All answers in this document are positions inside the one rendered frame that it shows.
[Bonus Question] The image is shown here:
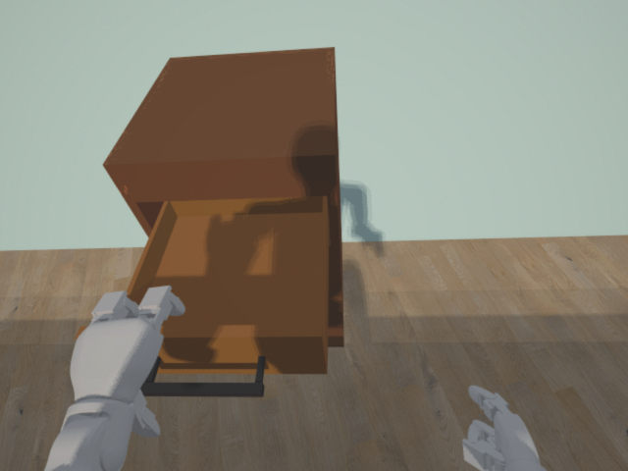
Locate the handle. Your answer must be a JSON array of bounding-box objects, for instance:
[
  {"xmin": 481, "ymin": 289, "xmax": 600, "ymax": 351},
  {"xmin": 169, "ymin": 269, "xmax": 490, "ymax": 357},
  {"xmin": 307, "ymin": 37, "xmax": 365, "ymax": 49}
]
[{"xmin": 140, "ymin": 356, "xmax": 266, "ymax": 397}]

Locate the drawer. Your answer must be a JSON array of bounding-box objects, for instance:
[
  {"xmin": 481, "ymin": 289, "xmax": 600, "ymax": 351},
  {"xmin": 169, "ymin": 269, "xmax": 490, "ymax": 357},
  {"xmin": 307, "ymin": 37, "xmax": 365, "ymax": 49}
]
[{"xmin": 75, "ymin": 196, "xmax": 329, "ymax": 374}]

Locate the left robot hand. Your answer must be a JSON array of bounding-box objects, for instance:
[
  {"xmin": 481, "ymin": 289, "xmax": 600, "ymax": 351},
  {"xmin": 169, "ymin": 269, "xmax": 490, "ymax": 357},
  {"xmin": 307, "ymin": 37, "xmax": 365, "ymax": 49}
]
[{"xmin": 70, "ymin": 286, "xmax": 185, "ymax": 438}]

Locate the right robot hand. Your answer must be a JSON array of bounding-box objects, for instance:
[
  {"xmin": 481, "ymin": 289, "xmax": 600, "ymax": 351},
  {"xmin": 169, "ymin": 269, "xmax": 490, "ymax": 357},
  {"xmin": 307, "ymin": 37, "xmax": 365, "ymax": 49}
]
[{"xmin": 462, "ymin": 386, "xmax": 541, "ymax": 471}]

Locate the cabinet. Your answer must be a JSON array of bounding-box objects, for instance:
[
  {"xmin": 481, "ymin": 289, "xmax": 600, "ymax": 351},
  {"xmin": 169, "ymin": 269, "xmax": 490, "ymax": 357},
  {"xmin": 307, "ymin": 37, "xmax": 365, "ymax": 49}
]
[{"xmin": 103, "ymin": 47, "xmax": 344, "ymax": 347}]

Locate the left robot forearm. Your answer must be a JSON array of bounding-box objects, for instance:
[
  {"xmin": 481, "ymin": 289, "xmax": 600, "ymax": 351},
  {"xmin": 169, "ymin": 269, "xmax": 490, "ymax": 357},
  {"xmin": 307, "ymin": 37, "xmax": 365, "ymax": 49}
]
[{"xmin": 44, "ymin": 398, "xmax": 135, "ymax": 471}]

